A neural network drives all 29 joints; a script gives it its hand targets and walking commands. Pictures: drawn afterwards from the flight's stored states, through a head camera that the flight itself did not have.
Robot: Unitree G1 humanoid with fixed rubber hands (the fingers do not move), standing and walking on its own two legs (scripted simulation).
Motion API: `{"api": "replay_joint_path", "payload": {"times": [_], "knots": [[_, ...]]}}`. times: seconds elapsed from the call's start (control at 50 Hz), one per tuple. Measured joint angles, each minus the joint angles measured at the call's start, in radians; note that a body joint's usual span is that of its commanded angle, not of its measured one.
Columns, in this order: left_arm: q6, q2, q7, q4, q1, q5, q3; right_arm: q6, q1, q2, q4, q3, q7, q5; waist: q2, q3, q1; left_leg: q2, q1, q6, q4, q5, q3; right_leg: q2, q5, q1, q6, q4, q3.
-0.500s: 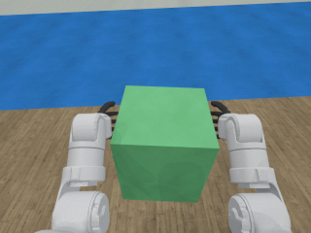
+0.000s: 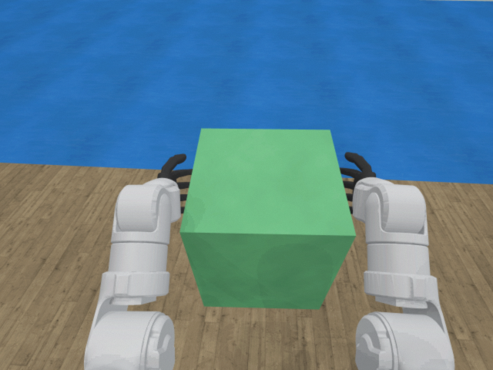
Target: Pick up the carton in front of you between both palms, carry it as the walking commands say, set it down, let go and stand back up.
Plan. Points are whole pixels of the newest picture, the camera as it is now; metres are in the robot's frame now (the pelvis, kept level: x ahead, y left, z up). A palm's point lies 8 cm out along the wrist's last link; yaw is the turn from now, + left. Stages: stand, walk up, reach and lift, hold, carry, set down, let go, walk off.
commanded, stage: carry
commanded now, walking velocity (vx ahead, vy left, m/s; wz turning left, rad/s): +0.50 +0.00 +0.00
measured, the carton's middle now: (263, 223) +0.36 +0.03 +0.05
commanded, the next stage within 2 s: none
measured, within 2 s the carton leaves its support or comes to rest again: neither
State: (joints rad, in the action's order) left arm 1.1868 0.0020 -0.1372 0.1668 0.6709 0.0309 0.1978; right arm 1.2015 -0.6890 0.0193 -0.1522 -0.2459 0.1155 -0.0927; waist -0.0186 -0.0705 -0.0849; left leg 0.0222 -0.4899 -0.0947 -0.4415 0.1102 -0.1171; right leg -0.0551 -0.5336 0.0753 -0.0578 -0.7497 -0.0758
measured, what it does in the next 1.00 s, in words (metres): goes down: right foot 0.03 m lower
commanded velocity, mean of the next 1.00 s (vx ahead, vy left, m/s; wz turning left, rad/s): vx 0.50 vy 0.00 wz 0.00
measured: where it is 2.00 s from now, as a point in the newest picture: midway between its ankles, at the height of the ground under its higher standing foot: (260, 196)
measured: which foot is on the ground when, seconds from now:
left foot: down 0.00-0.52, up 0.54-1.00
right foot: down 0.00-0.00, up 0.02-0.48, down 0.50-1.00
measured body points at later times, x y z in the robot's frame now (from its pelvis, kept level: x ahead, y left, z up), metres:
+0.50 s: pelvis +0.30 +0.00 -0.02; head +0.32 +0.00 +0.43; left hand +0.68 +0.14 +0.11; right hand +0.68 -0.16 +0.11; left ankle +0.13 +0.06 -0.71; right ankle +0.45 -0.06 -0.75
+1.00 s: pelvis +0.60 +0.01 -0.04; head +0.62 +0.00 +0.41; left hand +0.96 +0.18 +0.08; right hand +0.99 -0.12 +0.08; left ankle +0.76 +0.11 -0.74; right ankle +0.44 -0.05 -0.75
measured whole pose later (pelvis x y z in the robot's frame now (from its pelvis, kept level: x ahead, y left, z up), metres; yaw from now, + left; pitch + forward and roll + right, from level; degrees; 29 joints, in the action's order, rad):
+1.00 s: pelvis +0.60 +0.01 -0.04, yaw +1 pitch +5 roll +0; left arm 1.18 0.02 -0.14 0.13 0.67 0.04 0.20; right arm 1.21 -0.67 0.01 -0.09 -0.24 0.13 -0.07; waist -0.02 -0.06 -0.08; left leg 0.00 -0.64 -0.06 -0.56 0.08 -0.07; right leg -0.07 -0.42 0.10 -0.10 -0.52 -0.07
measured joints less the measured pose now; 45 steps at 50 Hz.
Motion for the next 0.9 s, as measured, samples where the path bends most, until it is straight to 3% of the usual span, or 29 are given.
{"api": "replay_joint_path", "payload": {"times": [0.06,0.12,0.28,0.36,0.46,0.5,0.54,0.58,0.62,0.76,0.9], "knots": [[-0.026,-0.027,0.007,0.063,0.010,-0.013,-0.002,-0.038,-0.002,0.013,-0.059,0.008,-0.003,-0.020,0.041,0.025,0.043,0.028,-0.025,-0.024,-0.167,-0.200,-0.008,0.002,-0.033,0.188,0.015,-0.432,0.065],[-0.018,-0.016,0.006,0.060,-0.013,-0.002,-0.021,-0.036,0.046,0.003,-0.045,0.023,-0.003,0.000,0.026,0.060,0.082,0.028,0.018,-0.039,-0.172,-0.231,0.000,0.026,0.052,0.370,0.014,-0.549,0.068],[-0.021,0.028,0.003,-0.092,-0.059,0.035,-0.008,-0.068,0.091,0.002,0.069,0.027,0.009,0.052,0.021,0.111,0.133,0.034,0.163,-0.035,-0.103,-0.326,0.015,0.113,0.257,0.664,0.034,-0.290,0.069],[-0.020,0.038,0.002,-0.163,-0.074,0.041,0.002,-0.075,0.082,0.004,0.104,0.034,0.013,0.061,0.023,0.098,0.145,0.041,0.249,-0.021,-0.079,-0.391,0.031,0.101,0.433,0.672,0.020,-0.099,0.051],[0.004,0.029,0.002,-0.189,-0.057,0.040,0.017,-0.061,0.040,-0.006,0.094,0.049,0.014,0.065,0.032,0.044,0.156,0.058,0.358,-0.002,-0.120,-0.530,0.049,0.050,0.638,0.546,-0.018,0.213,-0.009],[0.014,0.027,0.002,-0.155,-0.035,0.043,0.017,-0.047,0.022,-0.021,0.065,0.050,0.014,0.069,0.037,0.017,0.150,0.067,0.375,0.010,-0.238,-0.600,0.051,0.035,0.693,0.445,-0.033,0.314,-0.040],[0.009,0.030,0.002,-0.102,-0.007,0.051,0.020,-0.041,-0.010,-0.048,0.014,0.052,0.012,0.080,0.000,0.002,0.121,0.044,0.301,0.036,-0.493,-0.630,0.065,0.006,0.538,0.434,-0.067,0.231,-0.051],[0.009,0.028,0.002,-0.039,0.012,0.053,0.015,-0.034,-0.016,-0.059,-0.030,0.047,0.011,0.083,0.000,0.008,0.091,0.046,0.181,0.042,-0.752,-0.647,0.098,-0.002,0.454,0.440,-0.085,0.145,-0.054],[0.021,0.021,0.002,-0.009,-0.001,0.043,0.013,-0.017,-0.009,-0.049,-0.057,0.048,0.012,0.070,0.012,0.012,0.070,0.029,0.073,0.044,-0.848,-0.596,0.107,-0.003,0.426,0.410,-0.084,0.138,-0.050],[0.013,0.006,0.002,-0.025,-0.026,0.009,0.004,0.002,0.006,-0.023,-0.014,0.044,0.012,0.034,0.019,0.057,0.039,-0.071,-0.189,0.079,-0.652,-0.442,0.127,-0.006,0.353,0.280,-0.085,0.210,-0.041],[-0.001,0.018,-0.001,-0.088,-0.014,0.006,0.010,0.000,0.020,-0.012,0.086,0.026,0.012,0.030,0.012,0.057,0.027,-0.080,-0.256,0.067,-0.424,-0.215,0.104,-0.010,0.247,0.139,-0.064,0.252,-0.012]]}}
